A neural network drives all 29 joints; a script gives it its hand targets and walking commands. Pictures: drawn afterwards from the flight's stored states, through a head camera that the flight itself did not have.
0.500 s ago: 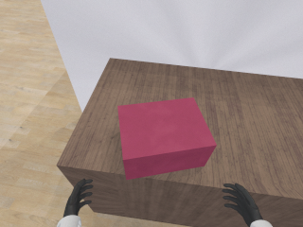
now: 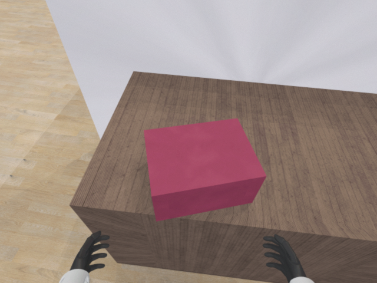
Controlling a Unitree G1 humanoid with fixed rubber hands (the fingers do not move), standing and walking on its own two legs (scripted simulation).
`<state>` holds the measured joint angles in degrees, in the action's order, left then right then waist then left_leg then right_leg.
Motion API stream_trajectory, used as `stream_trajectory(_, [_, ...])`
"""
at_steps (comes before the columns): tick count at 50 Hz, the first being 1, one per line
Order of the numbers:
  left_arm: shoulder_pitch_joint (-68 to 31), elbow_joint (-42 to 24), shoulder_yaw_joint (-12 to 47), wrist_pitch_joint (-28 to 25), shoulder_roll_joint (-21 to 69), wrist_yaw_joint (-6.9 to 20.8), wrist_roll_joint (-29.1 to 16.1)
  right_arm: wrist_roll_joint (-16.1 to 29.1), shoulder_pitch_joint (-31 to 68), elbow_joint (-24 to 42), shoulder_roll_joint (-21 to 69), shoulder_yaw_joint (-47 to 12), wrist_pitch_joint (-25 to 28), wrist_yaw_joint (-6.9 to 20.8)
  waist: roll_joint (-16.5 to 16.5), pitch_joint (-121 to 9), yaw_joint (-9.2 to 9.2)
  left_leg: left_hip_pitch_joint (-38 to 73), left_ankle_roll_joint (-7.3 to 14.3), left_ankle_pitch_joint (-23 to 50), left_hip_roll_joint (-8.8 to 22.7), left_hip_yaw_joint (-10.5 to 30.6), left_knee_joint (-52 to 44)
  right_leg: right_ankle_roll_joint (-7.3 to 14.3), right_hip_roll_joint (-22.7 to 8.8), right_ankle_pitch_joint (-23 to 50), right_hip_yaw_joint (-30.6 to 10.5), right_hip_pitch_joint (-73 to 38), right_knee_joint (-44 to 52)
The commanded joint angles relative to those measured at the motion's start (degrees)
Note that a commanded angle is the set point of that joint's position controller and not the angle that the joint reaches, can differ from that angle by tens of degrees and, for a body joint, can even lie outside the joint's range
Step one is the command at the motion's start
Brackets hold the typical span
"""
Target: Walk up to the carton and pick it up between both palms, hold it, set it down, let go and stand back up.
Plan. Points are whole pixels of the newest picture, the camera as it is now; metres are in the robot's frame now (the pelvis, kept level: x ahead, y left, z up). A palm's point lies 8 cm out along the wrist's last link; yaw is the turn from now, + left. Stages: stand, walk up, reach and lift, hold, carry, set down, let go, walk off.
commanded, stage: let go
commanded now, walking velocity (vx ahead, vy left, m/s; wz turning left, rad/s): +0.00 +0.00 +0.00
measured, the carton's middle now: (198, 167) +0.41 -0.03 -0.06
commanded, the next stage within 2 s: stand in 0.40 s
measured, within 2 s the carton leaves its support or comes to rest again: neither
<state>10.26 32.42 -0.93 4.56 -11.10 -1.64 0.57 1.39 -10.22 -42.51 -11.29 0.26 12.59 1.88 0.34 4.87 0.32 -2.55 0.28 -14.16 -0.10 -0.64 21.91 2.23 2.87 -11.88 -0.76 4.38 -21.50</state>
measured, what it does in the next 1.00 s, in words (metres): stands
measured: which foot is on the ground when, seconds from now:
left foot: down 0.00-1.00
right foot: down 0.00-1.00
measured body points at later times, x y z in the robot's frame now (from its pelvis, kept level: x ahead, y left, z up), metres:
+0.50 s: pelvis -0.01 +0.00 +0.00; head -0.02 +0.01 +0.45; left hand +0.16 +0.26 -0.09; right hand +0.15 -0.25 -0.09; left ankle -0.02 +0.11 -0.74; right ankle +0.00 -0.09 -0.74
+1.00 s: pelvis -0.03 +0.02 +0.00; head -0.05 +0.03 +0.45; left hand +0.07 +0.32 -0.12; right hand +0.08 -0.27 -0.10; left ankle -0.02 +0.11 -0.74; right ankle +0.00 -0.10 -0.74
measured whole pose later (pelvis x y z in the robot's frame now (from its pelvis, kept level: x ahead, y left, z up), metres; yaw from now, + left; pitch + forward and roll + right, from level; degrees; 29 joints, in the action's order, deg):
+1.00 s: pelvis -0.03 +0.02 +0.00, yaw +2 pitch -5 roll -1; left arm 11.0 52.4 -0.9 -1.9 -19.7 0.1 0.9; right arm -0.2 -14.1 -47.0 -19.6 0.8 2.3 -0.2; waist 0.2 1.6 0.5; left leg -7.1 2.3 -12.7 -1.7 0.0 24.9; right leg 0.1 0.9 -9.7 0.5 7.3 -22.0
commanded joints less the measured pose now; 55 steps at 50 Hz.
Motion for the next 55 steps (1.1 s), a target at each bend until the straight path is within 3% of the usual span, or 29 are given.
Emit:
stream_trajectory(1, [-4.2, -5.5, -1.5, 0.1, -5.0, 0.3, 0.1, -1.4, 3.0, 5.1, -5.6, 2.3, 0.5, -0.8, 0.1, -3.0, 0.04, 0.7, -1.7, 10.6, 0.3, -1.0, -2.6, -0.7, -2.8, 8.2, -0.9, 2.5, 4.6])
stream_trajectory(20, [-4.8, -7.0, -0.6, 0.7, -5.3, -0.2, -0.3, -2.5, 3.0, 6.7, -5.1, 3.9, -0.9, 0.0, -1.3, -3.0, -0.63, -2.2, -1.5, 7.1, 1.1, -1.3, -3.0, 0.2, -2.3, 2.9, -0.2, 2.6, 3.2])
stream_trajectory(21, [0.4, -2.3, -5.7, -3.1, -13.5, 0.2, 0.9, -2.8, -1.0, 5.4, -16.3, 5.4, -5.2, -1.9, 2.4, -9.5, -0.89, -3.8, 0.5, 18.0, 6.4, 4.8, 2.2, -0.8, -6.8, 10.8, -4.6, 1.7, 0.1])
stream_trajectory(22, [0.3, -0.7, -5.9, -4.6, -14.2, 0.4, 0.8, -2.3, -2.0, 6.1, -16.6, 6.1, -6.8, -2.5, 1.9, -10.3, -0.61, -2.4, 0.6, 19.0, 6.8, 4.5, 2.6, -1.5, -7.3, 12.7, -4.8, 0.5, -0.5])
stream_trajectory(25, [-1.3, 1.8, -5.3, -6.3, -13.1, 0.9, 0.5, -2.2, -1.0, 6.7, -14.5, 5.4, -8.5, -2.9, -0.4, -7.6, -0.28, -4.8, 1.5, 13.0, 6.1, 4.8, 2.9, -1.5, -8.1, 11.4, -5.7, 3.2, 0.2])
stream_trajectory(28, [-2.3, 4.0, -4.9, -6.7, -13.7, 1.2, 0.6, -2.3, -0.4, 7.0, -14.7, 5.1, -9.0, -2.7, -0.4, -3.8, -0.13, -7.3, 2.2, 7.5, 5.8, 5.5, 1.7, -1.1, -8.0, 7.0, -5.7, 5.2, 1.6])
stream_trajectory(37, [-2.5, 10.0, -3.6, -7.2, -17.1, 1.5, 0.5, -2.0, -1.6, 5.0, -18.4, 4.3, -9.6, -2.4, -0.9, -2.4, 0.41, -8.5, 2.9, 3.9, 6.2, 7.2, -1.1, -0.8, -8.2, 3.1, -6.0, 4.5, 3.3])
stream_trajectory(55, [-1.7, 19.1, -1.7, -7.2, -18.1, 1.1, 0.2, -1.4, -1.2, -3.6, -19.2, 3.0, -9.4, -2.5, -1.2, -1.1, 0.09, -10.6, 2.1, -3.1, 6.8, 9.7, -7.0, -1.9, -8.5, 1.3, -5.5, 2.8, 4.0])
